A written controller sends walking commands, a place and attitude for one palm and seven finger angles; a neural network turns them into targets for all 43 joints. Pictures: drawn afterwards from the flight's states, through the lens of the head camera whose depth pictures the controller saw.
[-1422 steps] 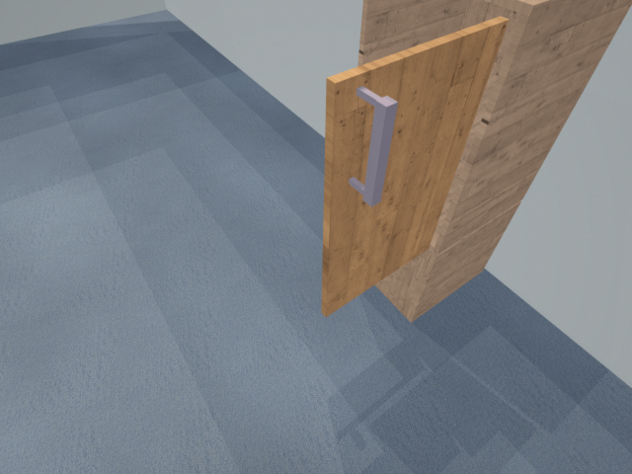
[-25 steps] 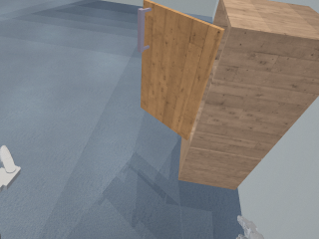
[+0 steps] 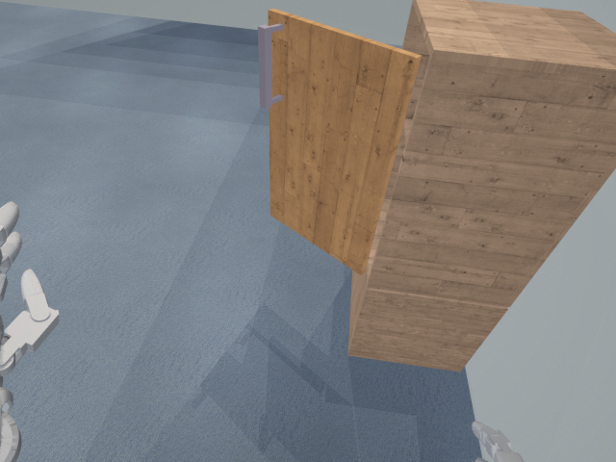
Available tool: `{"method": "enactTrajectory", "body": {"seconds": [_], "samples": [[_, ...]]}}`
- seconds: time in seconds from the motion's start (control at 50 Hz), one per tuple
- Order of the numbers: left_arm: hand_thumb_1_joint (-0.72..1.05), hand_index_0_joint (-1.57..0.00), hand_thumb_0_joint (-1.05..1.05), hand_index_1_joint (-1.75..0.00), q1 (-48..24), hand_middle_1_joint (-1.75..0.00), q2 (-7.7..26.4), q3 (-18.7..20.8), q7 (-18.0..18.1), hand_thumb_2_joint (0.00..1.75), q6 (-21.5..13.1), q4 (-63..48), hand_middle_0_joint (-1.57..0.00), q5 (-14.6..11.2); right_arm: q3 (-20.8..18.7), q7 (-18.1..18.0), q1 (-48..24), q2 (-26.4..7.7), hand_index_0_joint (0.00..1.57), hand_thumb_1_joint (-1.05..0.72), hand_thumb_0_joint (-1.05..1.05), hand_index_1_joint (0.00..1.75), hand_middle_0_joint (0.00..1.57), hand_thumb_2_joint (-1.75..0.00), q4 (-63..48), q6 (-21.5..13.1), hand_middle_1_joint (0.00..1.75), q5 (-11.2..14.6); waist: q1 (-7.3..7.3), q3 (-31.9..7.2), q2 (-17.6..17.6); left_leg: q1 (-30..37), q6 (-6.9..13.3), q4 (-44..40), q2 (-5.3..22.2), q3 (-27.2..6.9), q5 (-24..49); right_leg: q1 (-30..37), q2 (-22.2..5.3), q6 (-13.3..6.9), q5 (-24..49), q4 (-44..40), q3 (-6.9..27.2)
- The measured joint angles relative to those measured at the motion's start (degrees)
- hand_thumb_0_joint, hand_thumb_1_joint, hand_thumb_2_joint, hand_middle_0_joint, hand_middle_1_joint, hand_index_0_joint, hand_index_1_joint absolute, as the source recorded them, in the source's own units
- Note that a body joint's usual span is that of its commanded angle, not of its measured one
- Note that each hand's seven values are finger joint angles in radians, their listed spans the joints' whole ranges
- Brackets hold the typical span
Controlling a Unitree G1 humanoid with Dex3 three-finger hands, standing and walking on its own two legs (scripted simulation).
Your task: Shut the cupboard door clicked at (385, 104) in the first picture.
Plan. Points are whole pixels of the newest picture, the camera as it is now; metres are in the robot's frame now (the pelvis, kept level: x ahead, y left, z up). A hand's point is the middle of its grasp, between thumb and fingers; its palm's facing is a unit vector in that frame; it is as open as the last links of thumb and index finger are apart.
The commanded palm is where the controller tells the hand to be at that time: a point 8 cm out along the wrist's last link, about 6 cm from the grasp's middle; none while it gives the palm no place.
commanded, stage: stop stepping back and stand still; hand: left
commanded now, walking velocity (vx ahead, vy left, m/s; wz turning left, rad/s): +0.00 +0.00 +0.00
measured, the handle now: (272, 67) +0.87 +0.14 +0.16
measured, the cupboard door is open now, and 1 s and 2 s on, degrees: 56 56 56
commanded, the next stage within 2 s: let the arm hang, fingers relaxed in 0.06 s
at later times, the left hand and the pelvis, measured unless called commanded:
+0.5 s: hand out of the picture +0.03 +0.16 -0.16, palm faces +0.01 -0.99 -0.15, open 7.3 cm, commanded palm none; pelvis -0.02 -0.01 +0.00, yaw +3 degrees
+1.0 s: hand out of the picture -0.03 +0.20 -0.15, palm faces +0.06 -0.96 -0.28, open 7.4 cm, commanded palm none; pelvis -0.01 -0.02 +0.02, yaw +2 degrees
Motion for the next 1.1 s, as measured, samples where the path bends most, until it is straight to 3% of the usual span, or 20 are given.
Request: {"method": "enactTrajectory", "body": {"seconds": [0.06, 0.16, 0.2, 0.26, 0.32, 0.38, 0.48, 0.58, 0.72, 0.88, 1.1], "samples": [[0.89, -0.21, 0.02, -0.30, -0.3, -0.30, 2.0, 0.4, -0.1, 0.90, -0.5, -3.7, -0.20, 0.0, -0.1, 0.6, -1.9, 1.7, 0.20, -0.90, 0.01, 0.30, 0.21, -0.90, -1.8, -2.1, 0.30, -0.8, -1.54, 3.1, -0.5, 0.4, 0.0, -3.1, 0.2, -0.1, 2.4, -4.3, 0.2, 0.2, -2.4, 3.7, 0.4], [0.89, -0.21, 0.02, -0.31, 7.8, -0.30, 7.5, 4.7, -0.6, 0.90, -3.7, -12.5, -0.21, -0.5, 1.2, 1.8, -1.9, 3.8, 0.20, -0.90, 0.01, 0.30, 0.21, -0.90, -4.5, -2.8, 0.30, -0.5, -3.58, 3.8, 0.3, -0.7, -1.2, -4.8, 1.5, -0.9, 4.0, -4.3, 0.2, -0.7, 5.7, -7.8, -1.8], [0.89, -0.21, 0.01, -0.30, 5.0, -0.30, 8.5, -0.2, -2.9, 0.90, -4.5, -5.4, -0.20, 1.1, 0.5, 3.5, -1.3, 2.2, 0.20, -0.90, 0.01, 0.30, 0.21, -0.90, -1.5, -4.4, 0.30, 0.2, -2.18, 1.9, 3.2, -2.5, -1.8, -2.9, 2.0, -1.8, 3.2, -4.9, 0.8, -0.8, 5.4, -7.8, -2.6], [0.89, -0.21, 0.00, -0.30, -3.0, -0.30, 4.4, -9.9, -6.7, 0.90, 3.1, 14.4, -0.20, 3.0, 0.1, 4.9, -2.8, -1.9, 0.20, -0.90, 0.01, 0.30, 0.21, -0.90, 4.3, -1.8, 0.30, -0.3, -0.60, -0.5, 7.3, -4.0, -1.0, 0.5, 1.5, -1.9, 1.4, -6.4, 0.3, -0.3, 2.8, -4.0, -2.9], [0.90, -0.20, 0.00, -0.30, -7.4, -0.30, -0.9, -16.1, -8.4, 0.90, 9.2, 34.6, -0.20, 3.8, 0.0, 4.9, -3.7, -3.9, 0.20, -0.90, 0.01, 0.30, 0.21, -0.90, 7.8, 0.6, 0.30, -0.9, -1.02, -0.8, 8.6, -3.7, -0.2, 2.2, 0.6, -1.7, 0.5, -6.5, -0.6, 0.1, 0.9, -1.0, -2.9], [0.90, -0.20, 0.01, -0.30, -7.9, -0.30, -4.5, -20.0, -9.2, 0.90, 11.8, 48.8, -0.19, 3.9, 0.4, 4.9, -2.9, -3.6, 0.20, -0.90, 0.01, 0.30, 0.21, -0.90, 9.6, 2.0, 0.30, -1.4, -1.85, 0.6, 6.1, -2.3, -0.4, 1.7, 0.0, -1.9, 0.7, -5.7, -1.2, -0.2, 0.2, 0.0, -3.2], [0.91, -0.20, 0.01, -0.30, -5.8, -0.30, -8.5, -23.2, -9.5, 0.90, 12.4, 64.6, -0.20, 3.4, 0.9, 4.8, -0.4, -1.8, 0.20, -0.90, 0.01, 0.30, 0.21, -0.90, 12.9, 3.8, 0.30, -2.1, -1.99, 3.5, 0.2, -0.5, -1.3, -2.0, 0.1, -3.0, 2.9, -3.8, -0.8, -1.0, 2.0, -3.3, -4.2], [0.95, -0.21, 0.01, -0.30, -3.1, -0.30, -8.1, -22.1, -9.1, 0.90, 11.3, 75.1, -0.20, 3.0, 0.5, 3.9, 2.1, -0.4, 0.20, -0.90, 0.01, 0.30, 0.21, -0.90, 17.4, 4.5, 0.30, -1.9, -0.80, 5.1, -1.4, 0.3, -2.0, -5.3, 0.8, -4.4, 4.9, -2.0, 0.3, -1.7, 4.8, -8.6, -5.3], [0.93, -0.20, 0.01, -0.30, -0.5, -0.30, -7.4, -21.4, -8.9, 0.90, 10.0, 83.8, -0.20, 2.9, -0.2, 3.0, 2.6, -0.1, 0.20, -0.90, 0.01, 0.30, 0.20, -0.90, 21.8, 4.4, 0.30, -1.2, 0.26, 4.7, 2.0, 3.2, -1.8, -8.0, 0.9, -4.4, 5.8, 1.5, 0.5, -1.5, 6.8, -12.9, -5.2], [0.91, -0.20, 0.01, -0.30, -3.1, -0.30, -6.2, -21.0, -8.2, 0.90, 9.0, 86.4, -0.20, 2.9, -0.2, 3.2, 0.1, 1.1, 0.20, -0.90, 0.01, 0.30, 0.21, -0.90, 23.7, 4.1, 0.30, -1.1, -0.08, 3.9, 4.4, 5.6, -1.7, -10.5, 0.7, -3.5, 7.0, 2.8, 0.1, -1.4, 7.3, -13.7, -4.3], [0.91, -0.20, 0.00, -0.30, -8.6, -0.30, -8.1, -21.5, -8.1, 0.90, 8.2, 84.9, -0.20, 2.8, -0.1, 3.3, -0.3, 1.8, 0.20, -0.91, 0.00, 0.30, 0.21, -0.90, 25.7, 3.7, 0.30, -1.3, -0.96, 3.3, 3.3, 6.9, -2.1, -11.8, 0.8, -3.0, 7.3, 3.5, 0.1, -1.6, 7.3, -14.2, -3.8]]}}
